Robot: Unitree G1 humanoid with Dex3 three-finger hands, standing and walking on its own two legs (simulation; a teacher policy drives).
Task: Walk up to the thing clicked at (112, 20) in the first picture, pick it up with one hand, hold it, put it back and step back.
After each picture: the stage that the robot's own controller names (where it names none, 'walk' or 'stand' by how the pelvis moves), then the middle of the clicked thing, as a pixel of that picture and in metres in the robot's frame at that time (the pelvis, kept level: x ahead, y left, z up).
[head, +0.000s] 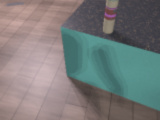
stand; (110, 14) +0.92 -0.17 -0.05
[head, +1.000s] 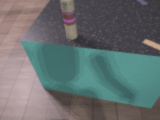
walk; (69, 19) +0.82 +0.12 -0.02
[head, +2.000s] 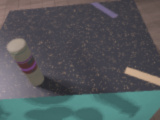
stand; (28, 64) +0.48 +0.26 -0.03
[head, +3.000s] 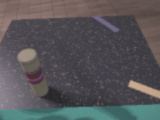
stand; (35, 75) +0.45 +0.22 -0.05
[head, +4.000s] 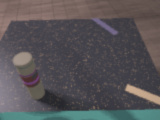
stand; (31, 78) +0.44 +0.24 -0.05
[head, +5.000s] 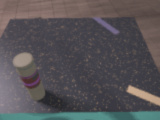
stand; (31, 79) +0.43 +0.23 -0.05
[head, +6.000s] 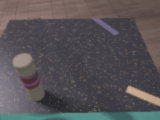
stand; (30, 79) +0.43 +0.23 -0.05
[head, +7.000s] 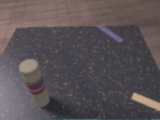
rise first; (36, 85) +0.41 +0.23 -0.05
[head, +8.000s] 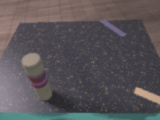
go down; (38, 79) +0.43 +0.22 -0.05
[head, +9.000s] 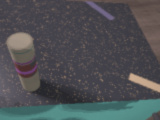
go down; (26, 66) +0.43 +0.19 +0.02
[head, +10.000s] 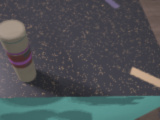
approach; (20, 56) +0.43 +0.20 +0.03
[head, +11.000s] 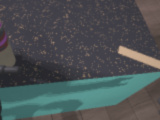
close; out of the picture +0.47 +0.21 +0.07
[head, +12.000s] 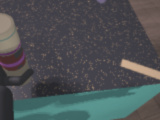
lift; (11, 56) +0.41 +0.18 +0.09
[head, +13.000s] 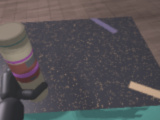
lift; (25, 68) +0.33 +0.17 +0.17
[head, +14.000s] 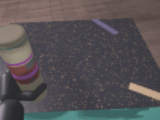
hold; (25, 69) +0.32 +0.17 +0.16
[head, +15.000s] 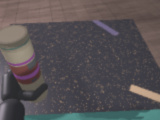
hold; (26, 70) +0.33 +0.17 +0.16
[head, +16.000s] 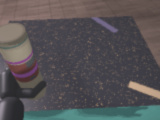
crouch; (25, 67) +0.33 +0.17 +0.16
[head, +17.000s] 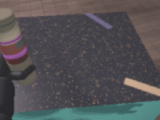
crouch; (15, 51) +0.41 +0.20 +0.15
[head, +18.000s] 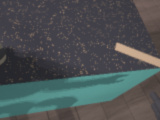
lower; out of the picture +0.47 +0.23 +0.07
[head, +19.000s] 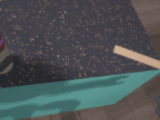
lower; out of the picture +0.47 +0.22 +0.07
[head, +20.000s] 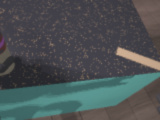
lower; out of the picture +0.46 +0.22 +0.06
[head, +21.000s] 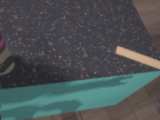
lower; out of the picture +0.46 +0.22 +0.07
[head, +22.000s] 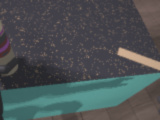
loosen; out of the picture +0.45 +0.21 +0.06
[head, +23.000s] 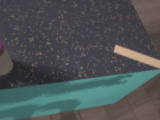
withdraw; out of the picture +0.45 +0.22 +0.06
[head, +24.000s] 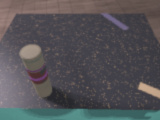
sink last; (38, 74) +0.42 +0.20 +0.00
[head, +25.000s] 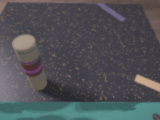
stand; (32, 66) +0.43 +0.20 +0.02
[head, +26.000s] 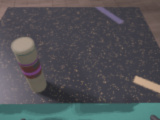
stand; (31, 68) +0.43 +0.21 +0.02
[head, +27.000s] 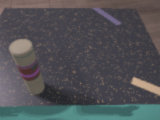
stand; (29, 70) +0.43 +0.21 +0.01
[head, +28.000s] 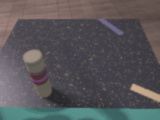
stand; (39, 76) +0.45 +0.20 -0.05
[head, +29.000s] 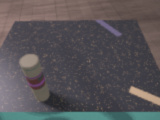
stand; (36, 80) +0.43 +0.21 -0.05
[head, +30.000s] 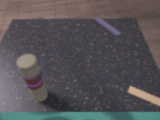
stand; (34, 80) +0.42 +0.22 -0.05
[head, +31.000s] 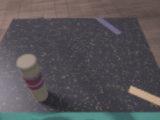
walk; (34, 80) +0.42 +0.22 -0.05
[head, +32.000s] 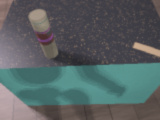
walk; (45, 36) +0.60 +0.19 -0.04
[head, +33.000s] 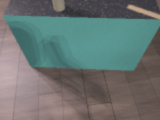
walk; out of the picture +0.93 +0.13 -0.02
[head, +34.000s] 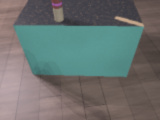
stand; (57, 3) +1.08 +0.18 -0.03
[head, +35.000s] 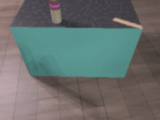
stand; (54, 5) +1.05 +0.18 -0.05
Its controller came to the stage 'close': yes
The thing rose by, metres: 0.20
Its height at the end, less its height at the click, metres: +0.00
